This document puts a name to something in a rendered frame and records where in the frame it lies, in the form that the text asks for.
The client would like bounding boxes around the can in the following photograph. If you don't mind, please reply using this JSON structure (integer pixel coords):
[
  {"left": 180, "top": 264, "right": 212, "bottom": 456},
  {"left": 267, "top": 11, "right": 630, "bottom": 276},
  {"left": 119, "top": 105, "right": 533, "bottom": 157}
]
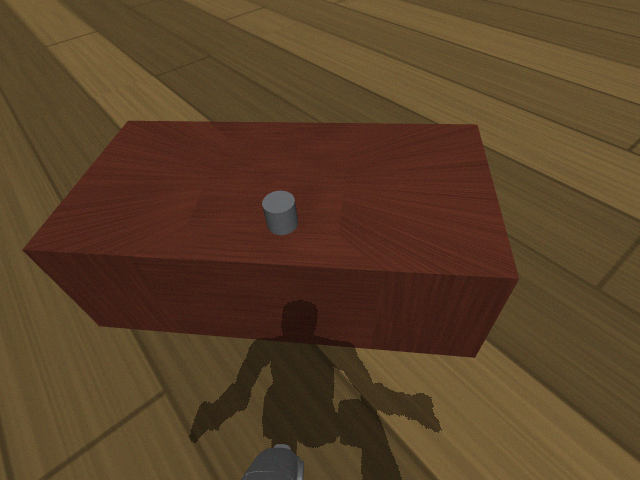
[{"left": 262, "top": 191, "right": 298, "bottom": 235}]

